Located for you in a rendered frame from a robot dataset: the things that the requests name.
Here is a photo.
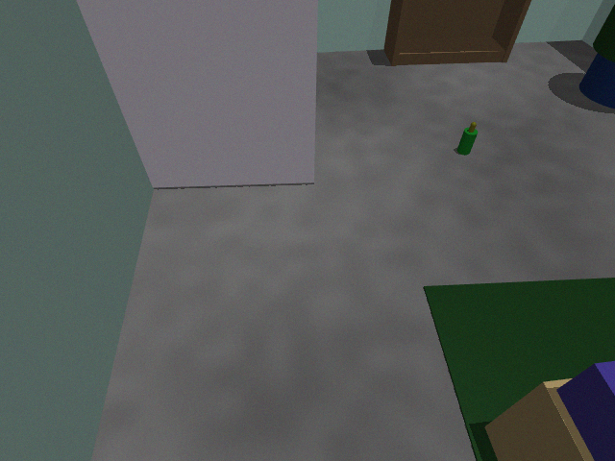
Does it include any bottle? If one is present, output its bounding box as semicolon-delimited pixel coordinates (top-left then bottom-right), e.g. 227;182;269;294
457;122;478;155

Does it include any potted plant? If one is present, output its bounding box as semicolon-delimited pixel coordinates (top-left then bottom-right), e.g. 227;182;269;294
579;5;615;109

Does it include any bookshelf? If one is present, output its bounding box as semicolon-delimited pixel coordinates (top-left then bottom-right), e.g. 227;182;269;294
383;0;531;66

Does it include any bed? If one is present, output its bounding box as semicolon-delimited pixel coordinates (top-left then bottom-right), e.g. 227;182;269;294
485;361;615;461

